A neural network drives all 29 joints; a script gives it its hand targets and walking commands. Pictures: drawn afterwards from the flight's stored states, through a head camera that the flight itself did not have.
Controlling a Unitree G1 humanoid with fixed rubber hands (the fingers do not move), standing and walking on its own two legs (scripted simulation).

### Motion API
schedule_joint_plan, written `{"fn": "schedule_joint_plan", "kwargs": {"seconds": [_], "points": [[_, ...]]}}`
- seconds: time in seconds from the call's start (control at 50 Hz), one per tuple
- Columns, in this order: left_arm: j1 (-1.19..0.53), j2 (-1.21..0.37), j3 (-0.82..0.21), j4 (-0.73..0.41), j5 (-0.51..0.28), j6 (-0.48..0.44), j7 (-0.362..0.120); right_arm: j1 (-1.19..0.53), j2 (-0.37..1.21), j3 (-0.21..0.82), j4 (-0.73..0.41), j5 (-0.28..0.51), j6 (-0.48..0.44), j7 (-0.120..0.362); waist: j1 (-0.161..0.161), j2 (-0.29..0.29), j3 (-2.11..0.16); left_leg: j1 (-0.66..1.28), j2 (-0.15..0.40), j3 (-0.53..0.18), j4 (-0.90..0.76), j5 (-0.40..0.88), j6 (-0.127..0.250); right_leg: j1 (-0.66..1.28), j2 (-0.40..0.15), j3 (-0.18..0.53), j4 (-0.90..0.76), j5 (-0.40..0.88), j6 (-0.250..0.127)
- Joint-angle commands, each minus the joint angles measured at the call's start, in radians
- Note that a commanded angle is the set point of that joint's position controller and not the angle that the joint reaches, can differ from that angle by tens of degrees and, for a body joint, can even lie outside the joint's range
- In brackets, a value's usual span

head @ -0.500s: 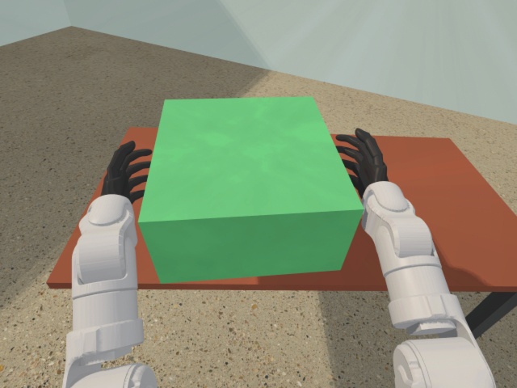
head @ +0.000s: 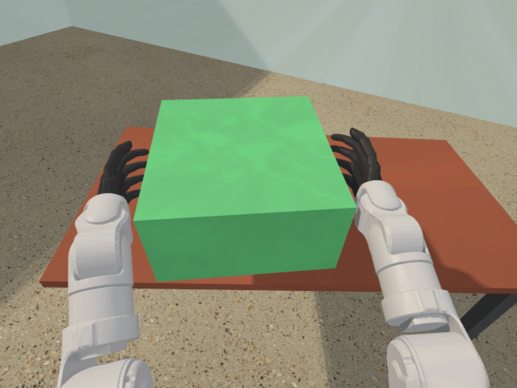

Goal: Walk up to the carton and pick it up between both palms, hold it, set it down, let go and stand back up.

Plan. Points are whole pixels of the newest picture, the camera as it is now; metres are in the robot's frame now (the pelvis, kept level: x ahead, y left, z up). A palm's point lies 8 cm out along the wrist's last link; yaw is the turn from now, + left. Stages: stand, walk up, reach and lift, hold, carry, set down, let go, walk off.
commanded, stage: hold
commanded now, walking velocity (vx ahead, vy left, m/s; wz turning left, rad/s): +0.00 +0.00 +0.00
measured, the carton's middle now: (241, 177) +0.43 +0.00 +0.13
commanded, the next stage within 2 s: none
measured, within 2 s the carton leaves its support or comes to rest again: neither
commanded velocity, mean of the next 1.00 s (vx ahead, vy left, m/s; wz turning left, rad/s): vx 0.00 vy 0.00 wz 0.00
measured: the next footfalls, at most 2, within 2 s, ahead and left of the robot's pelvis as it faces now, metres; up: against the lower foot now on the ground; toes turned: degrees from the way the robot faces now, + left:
none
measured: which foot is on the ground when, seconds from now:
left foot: down 0.00-1.00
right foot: down 0.00-1.00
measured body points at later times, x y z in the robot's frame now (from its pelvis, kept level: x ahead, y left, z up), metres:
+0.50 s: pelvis +0.01 +0.01 +0.00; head -0.01 +0.03 +0.45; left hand +0.38 +0.19 +0.16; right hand +0.38 -0.18 +0.17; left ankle +0.00 +0.11 -0.75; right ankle +0.03 -0.11 -0.75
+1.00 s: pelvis -0.01 +0.01 +0.00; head -0.05 +0.02 +0.45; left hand +0.36 +0.19 +0.18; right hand +0.36 -0.18 +0.19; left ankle +0.00 +0.11 -0.75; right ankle +0.03 -0.11 -0.75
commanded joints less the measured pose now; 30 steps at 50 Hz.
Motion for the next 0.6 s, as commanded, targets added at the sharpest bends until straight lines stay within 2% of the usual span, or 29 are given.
{"fn": "schedule_joint_plan", "kwargs": {"seconds": [0.0, 0.02, 0.04, 0.06, 0.08, 0.12, 0.14, 0.16, 0.18, 0.2, 0.22, 0.26, 0.3, 0.32, 0.34, 0.36, 0.38, 0.42, 0.44, 0.46, 0.48, 0.5, 0.52, 0.54, 0.58], "points": [[-0.68, -0.438, -0.491, -0.149, -0.174, -0.078, -0.144, -0.627, 0.554, 0.368, -0.289, 0.099, -0.069, 0.121, 0.003, 0.039, -0.395, -0.084, -0.044, 0.061, -0.047, 0.154, -0.033, 0.277, 0.022, 0.01, 0.028, 0.198, 0.037], [-0.678, -0.43, -0.481, -0.133, -0.169, -0.075, -0.144, -0.622, 0.543, 0.37, -0.289, 0.088, -0.069, 0.119, -0.011, 0.018, -0.404, -0.063, -0.038, 0.054, -0.04, 0.171, -0.035, 0.277, 0.023, 0.009, 0.028, 0.212, 0.038], [-0.678, -0.432, -0.482, -0.155, -0.162, -0.076, -0.142, -0.608, 0.537, 0.374, -0.269, 0.086, -0.063, 0.12, -0.006, 0.047, -0.371, -0.059, -0.043, 0.055, -0.043, 0.179, -0.042, 0.259, 0.023, 0.01, 0.026, 0.197, 0.036], [-0.659, -0.42, -0.464, -0.108, -0.153, -0.063, -0.145, -0.584, 0.512, 0.355, -0.225, 0.079, -0.053, 0.122, -0.009, 0.036, -0.332, -0.051, -0.032, 0.056, -0.048, 0.162, -0.046, 0.252, 0.03, -0.006, 0.013, 0.157, 0.033], [-0.651, -0.438, -0.459, -0.116, -0.151, -0.06, -0.148, -0.59, 0.517, 0.36, -0.243, 0.083, -0.052, 0.129, 0.004, 0.037, -0.306, -0.061, -0.031, 0.054, -0.054, 0.155, -0.043, 0.247, 0.032, 0.001, 0.006, 0.14, 0.027], [-0.641, -0.433, -0.457, -0.112, -0.145, -0.049, -0.151, -0.6, 0.501, 0.35, -0.249, 0.083, -0.052, 0.129, -0.006, 0.044, -0.311, -0.057, -0.034, 0.054, -0.053, 0.154, -0.036, 0.236, 0.026, 0.006, 0.007, 0.135, 0.024], [-0.653, -0.43, -0.467, -0.14, -0.147, -0.05, -0.15, -0.596, 0.509, 0.353, -0.243, 0.093, -0.053, 0.129, -0.008, 0.046, -0.325, -0.041, -0.036, 0.059, -0.048, 0.188, -0.044, 0.233, 0.026, 0.006, 0.016, 0.163, 0.026], [-0.639, -0.437, -0.461, -0.121, -0.143, -0.045, -0.149, -0.603, 0.494, 0.352, -0.263, 0.087, -0.057, 0.126, -0.017, 0.045, -0.342, -0.025, -0.031, 0.054, -0.037, 0.219, -0.051, 0.239, 0.032, 0.003, 0.012, 0.181, 0.026], [-0.644, -0.439, -0.467, -0.138, -0.146, -0.046, -0.148, -0.609, 0.497, 0.361, -0.283, 0.097, -0.057, 0.126, -0.006, 0.048, -0.335, -0.032, -0.037, 0.059, -0.032, 0.229, -0.054, 0.239, 0.036, 0.002, 0.015, 0.187, 0.03], [-0.646, -0.442, -0.47, -0.158, -0.148, -0.046, -0.148, -0.596, 0.498, 0.369, -0.271, 0.112, -0.053, 0.128, -0.009, 0.072, -0.322, -0.033, -0.034, 0.052, -0.033, 0.242, -0.06, 0.243, 0.034, 0.009, 0.008, 0.196, 0.024], [-0.619, -0.454, -0.491, -0.187, -0.156, -0.049, -0.145, -0.575, 0.503, 0.387, -0.307, 0.125, -0.061, 0.127, -0.015, 0.076, -0.357, -0.002, -0.031, 0.05, -0.013, 0.306, -0.062, 0.255, 0.038, 0.009, 0.021, 0.248, 0.027], [-0.645, -0.431, -0.511, -0.235, -0.157, -0.056, -0.138, -0.544, 0.487, 0.39, -0.303, 0.125, -0.052, 0.124, -0.03, 0.087, -0.356, 0.016, -0.025, 0.035, 0.0, 0.318, -0.078, 0.256, 0.034, 0.01, 0.021, 0.252, 0.025], [-0.613, -0.444, -0.546, -0.257, -0.18, -0.059, -0.129, -0.551, 0.477, 0.418, -0.364, 0.149, -0.059, 0.129, -0.017, 0.087, -0.41, 0.035, -0.027, 0.029, 0.013, 0.383, -0.086, 0.246, 0.044, 0.004, 0.022, 0.268, 0.019], [-0.616, -0.444, -0.544, -0.264, -0.176, -0.056, -0.125, -0.565, 0.49, 0.423, -0.385, 0.159, -0.054, 0.131, -0.008, 0.088, -0.402, 0.042, -0.027, 0.037, 0.018, 0.382, -0.081, 0.243, 0.048, 0.004, 0.029, 0.27, 0.027], [-0.61, -0.433, -0.526, -0.246, -0.17, -0.054, -0.123, -0.569, 0.474, 0.424, -0.366, 0.144, -0.048, 0.131, -0.001, 0.064, -0.389, 0.023, -0.031, 0.038, 0.014, 0.367, -0.077, 0.242, 0.048, 0.0, 0.025, 0.257, 0.027], [-0.634, -0.434, -0.548, -0.278, -0.184, -0.058, -0.117, -0.553, 0.485, 0.418, -0.376, 0.141, -0.051, 0.132, -0.011, 0.054, -0.403, 0.029, -0.028, 0.033, 0.011, 0.361, -0.081, 0.232, 0.048, 0.002, 0.027, 0.242, 0.027], [-0.65, -0.429, -0.541, -0.251, -0.187, -0.056, -0.117, -0.573, 0.472, 0.397, -0.35, 0.136, -0.048, 0.134, -0.013, 0.08, -0.374, 0.006, -0.03, 0.039, -0.005, 0.293, -0.078, 0.215, 0.043, -0.002, 0.02, 0.186, 0.024], [-0.637, -0.427, -0.508, -0.209, -0.167, -0.044, -0.116, -0.552, 0.465, 0.357, -0.262, 0.117, -0.039, 0.146, -0.009, 0.071, -0.274, -0.016, -0.017, 0.038, -0.031, 0.214, -0.07, 0.166, 0.038, -0.001, -0.001, 0.102, 0.014], [-0.628, -0.438, -0.511, -0.207, -0.156, -0.04, -0.119, -0.55, 0.473, 0.36, -0.29, 0.114, -0.047, 0.148, 0.001, 0.079, -0.294, -0.02, -0.023, 0.051, -0.026, 0.216, -0.065, 0.198, 0.038, 0.003, 0.007, 0.124, 0.011], [-0.591, -0.511, -0.651, -0.516, -0.248, -0.057, -0.099, -0.519, 0.526, 0.464, -0.549, 0.206, -0.076, 0.143, 0.009, 0.1, -0.621, 0.138, -0.017, 0.026, 0.063, 0.599, -0.095, 0.299, 0.07, -0.008, 0.08, 0.441, 0.01], [-0.588, -0.456, -0.668, -0.543, -0.268, -0.052, -0.08, -0.494, 0.463, 0.476, -0.607, 0.245, -0.058, 0.128, -0.001, 0.146, -0.629, 0.155, -0.029, 0.017, 0.103, 0.696, -0.116, 0.272, 0.083, -0.004, 0.075, 0.48, 0.005], [-0.586, -0.436, -0.634, -0.489, -0.259, -0.039, -0.079, -0.503, 0.458, 0.459, -0.58, 0.236, -0.034, 0.126, -0.009, 0.126, -0.571, 0.148, -0.033, 0.03, 0.105, 0.723, -0.115, 0.246, 0.083, -0.003, 0.073, 0.471, 0.007], [-0.542, -0.414, -0.57, -0.422, -0.219, -0.022, -0.09, -0.462, 0.428, 0.424, -0.505, 0.207, -0.012, 0.129, -0.01, 0.093, -0.471, 0.129, -0.031, 0.04, 0.081, 0.665, -0.102, 0.233, 0.075, 0.0, 0.057, 0.44, 0.008], [-0.489, -0.398, -0.51, -0.36, -0.169, 0.003, -0.11, -0.43, 0.393, 0.396, -0.432, 0.178, 0.008, 0.129, -0.001, 0.069, -0.377, 0.082, -0.029, 0.044, 0.041, 0.542, -0.087, 0.246, 0.059, 0.009, 0.031, 0.37, 0.007], [-0.446, -0.368, -0.451, -0.3, -0.126, 0.042, -0.15, -0.425, 0.366, 0.374, -0.366, 0.145, 0.03, 0.125, 0.013, 0.034, -0.255, -0.019, -0.013, 0.05, -0.036, 0.327, -0.069, 0.265, 0.033, 0.022, -0.002, 0.245, 0.005]]}}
